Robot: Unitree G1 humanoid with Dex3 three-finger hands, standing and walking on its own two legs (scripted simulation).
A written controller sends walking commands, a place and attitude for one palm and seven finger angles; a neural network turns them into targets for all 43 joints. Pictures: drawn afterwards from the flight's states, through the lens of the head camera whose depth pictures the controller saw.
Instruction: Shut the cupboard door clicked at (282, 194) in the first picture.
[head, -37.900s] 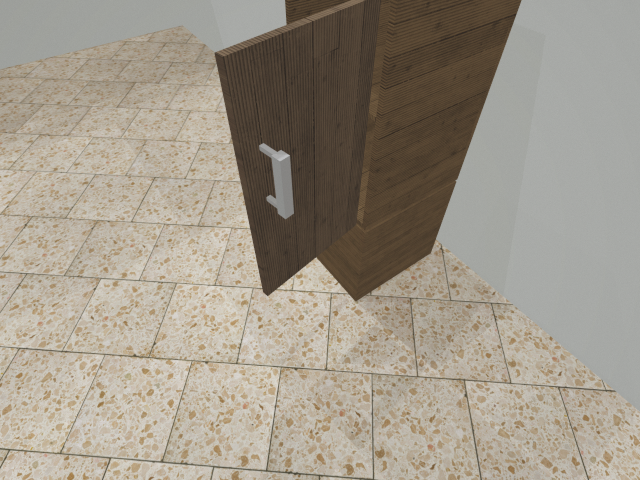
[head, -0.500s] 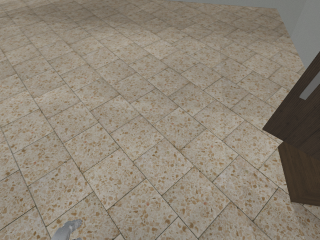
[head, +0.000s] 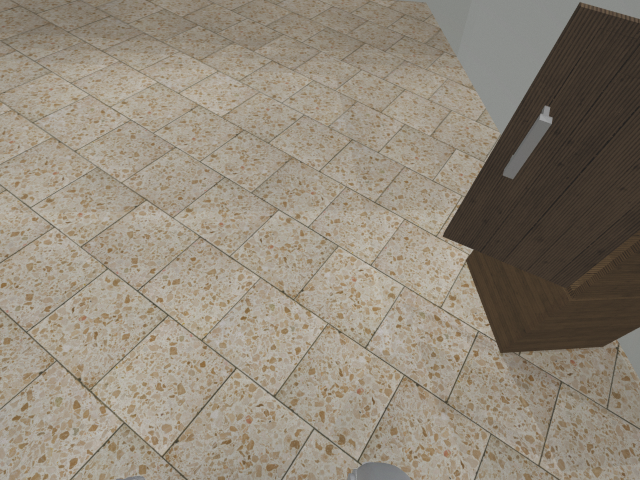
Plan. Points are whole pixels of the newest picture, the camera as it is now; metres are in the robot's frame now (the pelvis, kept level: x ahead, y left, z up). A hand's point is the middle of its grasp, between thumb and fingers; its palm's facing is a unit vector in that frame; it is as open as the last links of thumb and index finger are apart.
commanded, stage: turn to face it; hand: left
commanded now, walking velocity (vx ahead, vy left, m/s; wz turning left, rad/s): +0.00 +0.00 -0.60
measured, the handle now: (527, 142) +0.72 -0.35 +0.02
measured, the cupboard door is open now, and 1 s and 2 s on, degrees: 59 59 59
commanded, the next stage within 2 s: take the last steps up to it in 0.62 s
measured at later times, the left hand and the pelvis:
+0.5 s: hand (225, 466) +0.15 +0.13 -0.16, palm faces -0.25 -0.94 -0.24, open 7.4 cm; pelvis +0.02 -0.04 +0.00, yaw -15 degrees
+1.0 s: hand (251, 419) +0.22 +0.11 -0.16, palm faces -0.42 -0.88 -0.21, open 7.4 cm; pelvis +0.06 -0.05 +0.00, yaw -24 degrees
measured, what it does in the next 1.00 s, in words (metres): steps on the spot, turning right: right foot, then left foot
